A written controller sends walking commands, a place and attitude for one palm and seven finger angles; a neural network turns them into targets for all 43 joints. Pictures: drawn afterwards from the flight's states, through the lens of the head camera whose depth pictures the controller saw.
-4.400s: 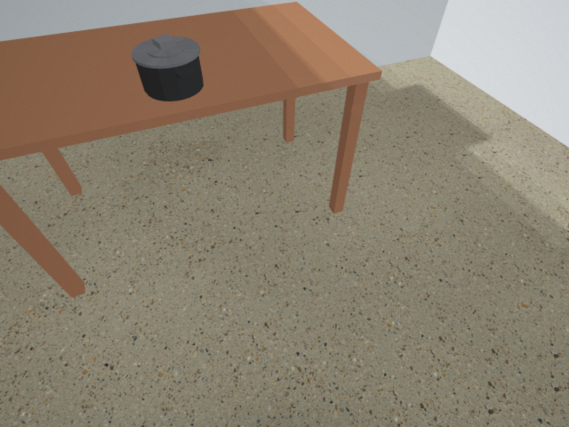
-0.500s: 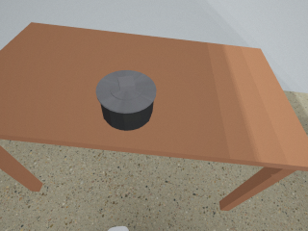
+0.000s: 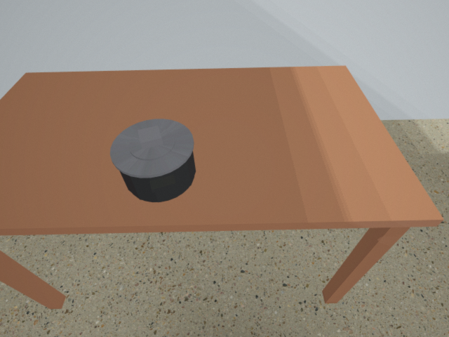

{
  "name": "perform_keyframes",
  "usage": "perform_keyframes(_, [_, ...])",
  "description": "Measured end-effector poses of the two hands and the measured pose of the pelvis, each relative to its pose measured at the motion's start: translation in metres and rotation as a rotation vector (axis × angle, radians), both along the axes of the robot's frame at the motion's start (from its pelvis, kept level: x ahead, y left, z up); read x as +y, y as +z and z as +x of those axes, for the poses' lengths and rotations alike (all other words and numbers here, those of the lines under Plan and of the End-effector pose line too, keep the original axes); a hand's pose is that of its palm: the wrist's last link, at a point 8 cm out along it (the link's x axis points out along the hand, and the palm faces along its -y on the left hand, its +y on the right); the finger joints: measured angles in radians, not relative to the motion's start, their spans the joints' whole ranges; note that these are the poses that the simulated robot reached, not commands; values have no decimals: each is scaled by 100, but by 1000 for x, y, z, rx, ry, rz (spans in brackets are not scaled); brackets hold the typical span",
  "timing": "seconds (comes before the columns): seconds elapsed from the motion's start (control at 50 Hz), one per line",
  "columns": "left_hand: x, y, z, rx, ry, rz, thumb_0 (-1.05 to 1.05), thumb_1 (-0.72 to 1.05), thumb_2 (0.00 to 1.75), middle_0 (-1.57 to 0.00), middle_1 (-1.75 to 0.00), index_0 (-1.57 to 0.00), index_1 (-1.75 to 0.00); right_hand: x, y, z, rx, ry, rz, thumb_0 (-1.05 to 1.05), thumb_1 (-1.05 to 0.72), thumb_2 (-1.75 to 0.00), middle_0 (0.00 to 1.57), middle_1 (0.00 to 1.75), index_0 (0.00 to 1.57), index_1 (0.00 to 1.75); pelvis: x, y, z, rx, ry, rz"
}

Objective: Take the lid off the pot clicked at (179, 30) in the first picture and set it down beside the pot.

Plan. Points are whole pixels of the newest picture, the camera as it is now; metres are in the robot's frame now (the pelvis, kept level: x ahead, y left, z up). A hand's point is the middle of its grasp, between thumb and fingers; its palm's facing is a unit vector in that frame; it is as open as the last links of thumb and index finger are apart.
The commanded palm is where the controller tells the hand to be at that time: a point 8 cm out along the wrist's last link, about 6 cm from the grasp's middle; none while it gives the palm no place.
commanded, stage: come to a stop and stand still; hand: left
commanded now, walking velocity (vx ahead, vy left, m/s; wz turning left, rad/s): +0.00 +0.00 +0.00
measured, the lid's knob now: (150, 137) +0.50 +0.19 +0.08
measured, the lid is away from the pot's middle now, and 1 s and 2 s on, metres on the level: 0.00 0.00 0.00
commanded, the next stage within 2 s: look again from close up in 0.76 s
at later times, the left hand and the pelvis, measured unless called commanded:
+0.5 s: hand out of the picture +0.01 +0.14 -0.17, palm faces +0.04 -0.99 -0.17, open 7.4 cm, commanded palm none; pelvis +0.02 -0.01 +0.01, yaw +0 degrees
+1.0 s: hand out of the picture +0.03 +0.17 -0.18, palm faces +0.01 -0.98 -0.19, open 7.4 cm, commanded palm none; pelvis +0.04 +0.00 +0.00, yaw +0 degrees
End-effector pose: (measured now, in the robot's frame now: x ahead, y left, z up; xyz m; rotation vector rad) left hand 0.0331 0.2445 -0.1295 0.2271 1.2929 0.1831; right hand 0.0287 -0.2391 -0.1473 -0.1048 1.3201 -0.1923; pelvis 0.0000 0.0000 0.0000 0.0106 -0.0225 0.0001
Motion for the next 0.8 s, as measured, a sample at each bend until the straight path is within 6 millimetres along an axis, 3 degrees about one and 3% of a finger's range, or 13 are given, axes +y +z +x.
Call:
perform_keyframes(0.18, [-33, -9, -4, 39, -4, -63, 1, 92, 90, -20, -30, -20, -30, 1, 1, -70, 165, -46, 22, 0, -91, -90, 20, 30, 20, 30, -14, 3, 7, -16, -6, -11])
perform_keyframes(0.3, [-40, -10, -12, 73, 22, -79, 0, 92, 90, -20, -30, -20, -30, 13, 3, -88, 238, -48, 47, 0, -91, -90, 20, 30, 20, 30, -17, 4, 12, -6, 0, -12])
perform_keyframes(0.42, [-46, -11, -24, 120, 47, -96, 0, 91, 90, -20, -30, -20, -30, 23, 3, -73, 224, -41, 64, 0, -90, -90, 20, 30, 20, 30, -15, 5, 19, 2, 0, -11])
perform_keyframes(0.56, [-52, -13, -32, 147, 71, -113, 0, 91, 90, -20, -30, -20, -30, 26, 1, -31, 138, -12, 60, 0, -90, -90, 20, 30, 20, 30, -13, 5, 28, 3, 0, -11])
perform_keyframes(0.8, [-49, -12, -31, 161, 83, -111, 0, 90, 90, -20, -30, -20, -30, 8, 6, 11, 71, 27, 6, 1, -92, -90, 20, 30, 20, 30, -10, 6, 39, 5, 1, -7])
